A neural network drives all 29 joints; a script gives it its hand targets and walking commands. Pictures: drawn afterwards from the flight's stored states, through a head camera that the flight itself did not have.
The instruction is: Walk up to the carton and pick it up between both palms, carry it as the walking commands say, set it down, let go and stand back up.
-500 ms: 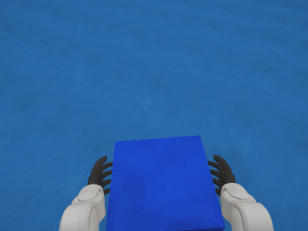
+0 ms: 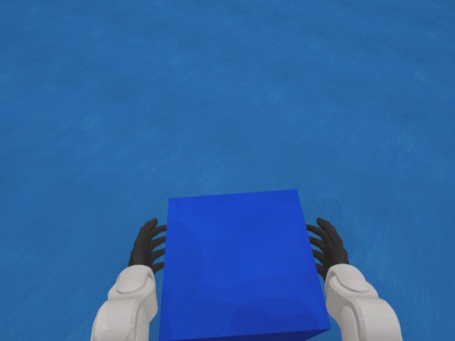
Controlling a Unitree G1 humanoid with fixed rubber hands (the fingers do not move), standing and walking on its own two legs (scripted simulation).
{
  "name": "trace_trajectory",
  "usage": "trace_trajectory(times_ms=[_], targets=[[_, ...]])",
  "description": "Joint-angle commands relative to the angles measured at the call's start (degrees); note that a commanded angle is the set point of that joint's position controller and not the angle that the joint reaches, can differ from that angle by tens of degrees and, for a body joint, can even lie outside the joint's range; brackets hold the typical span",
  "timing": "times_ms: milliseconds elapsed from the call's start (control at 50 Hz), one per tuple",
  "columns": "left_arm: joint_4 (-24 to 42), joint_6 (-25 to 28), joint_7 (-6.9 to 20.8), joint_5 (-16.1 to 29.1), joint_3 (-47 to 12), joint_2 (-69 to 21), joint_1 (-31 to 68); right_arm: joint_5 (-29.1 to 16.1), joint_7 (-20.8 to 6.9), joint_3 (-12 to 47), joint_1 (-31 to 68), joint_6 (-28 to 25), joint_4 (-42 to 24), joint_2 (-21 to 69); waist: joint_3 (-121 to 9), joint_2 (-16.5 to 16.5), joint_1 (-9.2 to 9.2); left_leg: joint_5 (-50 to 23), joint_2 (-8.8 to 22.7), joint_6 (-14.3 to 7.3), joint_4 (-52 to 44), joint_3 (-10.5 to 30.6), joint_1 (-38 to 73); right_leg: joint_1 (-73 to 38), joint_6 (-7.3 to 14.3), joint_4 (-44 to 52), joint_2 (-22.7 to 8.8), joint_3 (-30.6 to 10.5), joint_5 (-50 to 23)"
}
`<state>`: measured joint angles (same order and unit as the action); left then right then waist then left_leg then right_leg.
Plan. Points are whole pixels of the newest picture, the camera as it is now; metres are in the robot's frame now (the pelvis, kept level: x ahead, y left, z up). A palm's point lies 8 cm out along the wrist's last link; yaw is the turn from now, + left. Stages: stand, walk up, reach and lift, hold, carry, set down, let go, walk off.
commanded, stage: carry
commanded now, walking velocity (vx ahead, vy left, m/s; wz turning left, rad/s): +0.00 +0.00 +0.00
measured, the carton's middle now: (238, 277) +0.26 -0.01 -0.03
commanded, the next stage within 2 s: none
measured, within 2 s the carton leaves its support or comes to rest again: neither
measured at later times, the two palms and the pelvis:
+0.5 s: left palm (162, 119) +0.61 +0.16 +0.03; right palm (289, 122) +0.58 -0.14 +0.05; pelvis +0.35 +0.03 +0.00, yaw +0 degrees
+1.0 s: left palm (169, 50) +0.95 +0.18 +0.02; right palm (263, 62) +0.90 -0.12 +0.02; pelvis +0.68 +0.07 +0.00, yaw -2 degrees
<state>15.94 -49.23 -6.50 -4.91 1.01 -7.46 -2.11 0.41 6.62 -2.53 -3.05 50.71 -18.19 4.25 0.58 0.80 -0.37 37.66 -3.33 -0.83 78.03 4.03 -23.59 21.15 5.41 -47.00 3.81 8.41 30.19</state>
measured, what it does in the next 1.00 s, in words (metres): walks ahead: left foot, then right foot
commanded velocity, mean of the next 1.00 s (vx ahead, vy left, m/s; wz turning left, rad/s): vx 0.00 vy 0.00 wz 0.00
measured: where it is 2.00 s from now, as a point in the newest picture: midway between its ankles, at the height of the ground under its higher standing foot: (200, 176)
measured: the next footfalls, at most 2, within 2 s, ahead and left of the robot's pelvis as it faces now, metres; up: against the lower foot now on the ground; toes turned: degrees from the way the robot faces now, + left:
left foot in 0.10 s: +0.13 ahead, +0.11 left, +0.00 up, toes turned -2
right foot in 0.38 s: +0.32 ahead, -0.07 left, +0.00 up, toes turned -5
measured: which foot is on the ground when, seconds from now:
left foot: up 0.00-0.08, down 0.10-0.38, up 0.40-0.60, down 0.62-0.96, up 0.98-1.00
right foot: down 0.00-0.14, up 0.16-0.36, down 0.38-0.64, up 0.66-0.90, down 0.92-1.00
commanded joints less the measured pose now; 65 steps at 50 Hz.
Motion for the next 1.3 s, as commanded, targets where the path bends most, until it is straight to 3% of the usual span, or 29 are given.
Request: trace_trajectory(times_ms=[0,80,120,140,180,280,340,380,400,440,520,580,600,620,640,700,740,820,900,940,960,980,1060,1120,1140,1180,1200,1260,1280], targets=[[21.60,1.71,3.64,16.32,-35.61,-40.57,22.04,-12.18,-6.34,31.89,20.11,-3.74,-17.55,39.27,-17.82,-4.61,2.03,2.55,2.92,-0.61,-23.93,-0.85,-20.83,-35.42,9.64,10.11,-18.91,-24.18,-95.10],[14.54,-0.67,5.49,14.71,-32.58,-31.93,18.22,-3.26,-5.43,23.71,7.71,-1.90,-4.93,32.59,-26.33,0.37,-1.77,-56.72,1.12,-3.43,-49.81,-5.86,22.97,-11.16,-1.77,-7.82,-8.15,-5.04,-73.57],[6.70,0.98,6.32,11.08,-27.48,-24.66,22.97,1.60,-4.63,16.89,10.05,-3.80,6.04,27.70,-29.61,18.86,-1.46,-125.45,22.31,-17.74,-41.71,15.49,43.07,11.27,-6.51,-26.91,1.86,-7.74,3.50],[26.81,-1.24,6.59,23.35,-44.55,-39.22,26.58,-9.16,-3.74,33.13,14.48,-3.00,-14.07,41.50,-22.70,16.03,-2.95,-117.94,19.76,-18.77,-44.03,17.77,35.86,14.06,-6.06,-28.19,1.34,-7.91,7.50],[-4.87,0.60,8.02,9.12,-21.44,-23.68,19.79,5.56,-3.90,13.92,14.19,-5.26,6.74,22.90,-12.75,7.80,-3.05,-104.89,19.47,-16.00,-46.23,18.08,33.56,24.46,-3.85,-21.26,-0.26,-10.87,11.03],[13.32,2.31,6.70,13.83,-28.55,-35.18,16.98,-8.65,-4.85,31.49,26.96,-5.80,-22.76,35.85,-10.64,2.92,-2.10,-101.15,14.85,-8.71,-44.10,9.17,36.23,24.23,-4.98,-2.05,-0.80,-3.55,2.01],[-5.22,1.92,4.96,2.99,-16.20,-23.20,9.43,-2.93,-5.73,23.58,16.16,-2.91,1.06,25.87,-26.20,-2.17,2.50,-80.84,7.96,-1.20,-23.82,-3.79,13.58,-22.83,-0.98,18.12,-2.58,-4.64,-48.12],[-1.82,2.86,4.16,2.70,-16.32,-25.06,10.08,-8.17,-6.70,28.01,22.82,-3.41,-5.29,29.13,-33.38,-23.44,2.49,-4.46,-1.49,3.38,3.19,-3.69,-10.05,-45.91,16.47,9.24,-24.51,-30.02,-125.38],[9.34,2.50,3.74,6.55,-23.59,-30.78,7.74,-14.33,-7.30,36.21,28.06,-3.37,-22.57,31.81,-25.76,-21.63,4.27,3.30,-1.04,3.67,3.11,-2.96,-17.36,-43.53,16.89,12.57,-23.34,-32.01,-118.20],[-2.68,3.45,3.95,1.26,-16.27,-24.77,12.91,-7.43,-8.24,25.09,24.69,-3.72,-0.29,26.16,-15.56,-6.23,3.43,5.37,-0.06,0.10,-0.27,0.62,-23.27,-35.43,13.79,13.90,-21.54,-31.36,-97.20],[24.72,1.35,4.06,14.44,-33.37,-37.20,26.89,-12.20,-7.33,32.04,23.14,-2.72,-15.61,40.10,-13.32,-2.89,1.20,-2.07,4.31,-2.03,-23.02,-2.26,-18.43,-29.07,7.24,13.98,-18.76,-20.64,-84.93],[12.85,1.13,4.94,13.11,-30.81,-31.05,24.09,-2.57,-6.36,20.30,10.58,-3.50,0.52,32.00,-28.33,1.47,-3.11,-52.99,1.14,-2.70,-53.74,-7.76,20.64,-13.95,-2.33,-7.68,-10.31,-3.94,-66.81],[11.89,0.92,5.68,12.72,-30.95,-31.05,24.60,-3.02,-6.16,21.58,14.37,-3.70,-1.41,32.65,-28.98,16.30,-1.89,-107.00,14.64,-9.33,-48.16,11.81,36.68,4.98,-7.18,-19.41,-1.42,-3.88,-14.78],[7.60,1.14,6.07,11.77,-29.93,-27.62,26.23,-0.53,-5.94,17.90,14.44,-4.33,3.57,29.09,-29.58,20.58,-0.21,-125.96,21.86,-13.07,-43.48,15.02,36.51,3.94,-6.93,-21.89,-0.65,-7.54,4.28],[27.71,-1.36,6.48,22.81,-44.83,-42.22,25.93,-9.48,-4.78,31.46,15.44,-2.94,-16.54,42.01,-28.55,15.62,-1.38,-121.87,20.12,-15.88,-45.10,14.70,33.58,3.65,-6.32,-22.43,-0.05,-8.28,4.37],[-14.58,1.14,7.41,5.79,-18.03,-22.79,20.06,7.32,-4.83,8.07,14.45,-5.56,17.38,22.18,-14.08,8.09,-2.25,-107.54,19.06,-14.26,-47.09,15.67,34.36,20.88,-5.21,-22.42,-1.55,-9.67,7.95],[2.87,3.65,7.27,10.87,-26.42,-30.37,18.26,-1.12,-5.13,21.00,20.42,-7.79,-6.99,29.29,-12.29,3.82,-2.28,-112.35,18.24,-11.02,-46.72,14.47,40.43,28.10,-5.75,-18.73,-1.09,-8.20,8.41],[-2.43,3.93,6.62,8.22,-21.11,-32.65,17.15,-4.39,-6.33,24.01,26.72,-6.62,-5.52,33.28,-10.82,0.28,-2.18,-108.45,12.95,-6.51,-47.06,8.03,37.62,24.02,-4.64,-5.00,0.21,1.00,-1.44],[-7.89,5.83,5.63,2.21,-16.51,-25.40,10.90,-4.94,-7.26,25.11,23.40,-6.82,-0.97,25.47,-27.60,2.64,2.81,-86.98,8.70,-0.47,-23.45,-1.63,13.59,-22.43,3.02,16.60,-5.70,-6.48,-50.40],[-11.83,8.29,5.67,-1.18,-14.03,-23.43,14.28,-4.23,-9.34,22.84,25.50,-8.55,7.13,25.47,-31.26,-15.55,3.22,-6.74,-1.61,3.08,0.93,-2.66,-4.88,-37.72,18.73,13.28,-25.52,-31.01,-115.41],[8.27,7.21,4.07,10.26,-29.03,-38.54,20.30,-19.46,-9.03,40.35,36.79,-7.52,-12.97,39.24,-27.55,-16.84,3.57,-0.85,-0.69,3.55,1.85,-0.22,-11.00,-39.52,20.00,12.84,-25.72,-33.46,-110.21],[-11.83,9.66,5.38,-3.83,-10.56,-25.65,17.06,-5.47,-10.97,21.33,33.40,-9.65,7.13,25.21,-24.32,-11.72,3.29,1.14,-0.46,1.62,3.29,-0.05,-15.19,-38.84,19.21,13.51,-24.21,-32.94,-105.81],[17.45,7.33,6.47,15.37,-35.23,-44.00,29.45,-14.98,-9.43,35.03,32.84,-9.57,-17.96,43.30,-15.52,3.51,1.80,-1.32,4.24,-1.78,-17.05,1.08,-10.60,-19.90,12.16,17.37,-22.63,-23.69,-79.70],[0.97,5.39,6.98,10.52,-29.72,-34.48,22.70,-1.61,-8.29,19.52,15.88,-8.29,6.08,31.99,-23.38,-2.34,-0.22,-20.88,0.97,-1.91,-49.02,-6.64,6.27,-19.83,4.14,9.49,-14.47,-9.47,-78.15],[-6.10,5.79,7.92,8.14,-25.91,-30.51,20.78,1.24,-8.27,17.00,15.77,-8.75,12.57,29.68,-27.95,-1.05,-1.01,-51.73,3.05,-2.92,-49.61,-3.59,21.08,-12.33,-0.09,1.11,-11.23,-5.98,-72.31],[21.38,2.36,7.86,19.66,-40.77,-40.65,25.11,-7.99,-6.74,30.37,18.14,-6.27,-15.50,40.54,-28.18,17.59,-1.11,-124.56,21.60,-15.53,-43.43,14.55,40.23,10.98,-5.78,-18.45,1.57,-5.71,3.20],[29.69,-0.28,7.91,23.38,-45.89,-43.60,26.66,-9.79,-5.75,33.79,15.21,-3.82,-20.04,45.00,-26.45,12.83,-1.88,-124.61,21.23,-17.09,-44.50,15.60,38.33,10.25,-6.07,-20.09,0.18,-5.20,5.94],[-16.72,1.38,8.95,5.60,-19.95,-23.09,22.11,6.64,-5.72,12.10,19.40,-5.68,16.37,23.31,-13.10,7.13,-1.37,-99.51,17.91,-14.42,-47.44,14.93,29.62,19.13,-4.36,-7.95,-3.20,-7.99,8.47],[3.34,1.30,8.39,12.65,-29.29,-30.98,19.20,-1.87,-5.04,23.66,22.32,-5.82,-3.73,30.68,-13.33,5.28,-1.69,-103.01,17.14,-13.07,-45.88,13.43,34.81,22.39,-4.83,-4.95,-2.85,-6.77,7.03]])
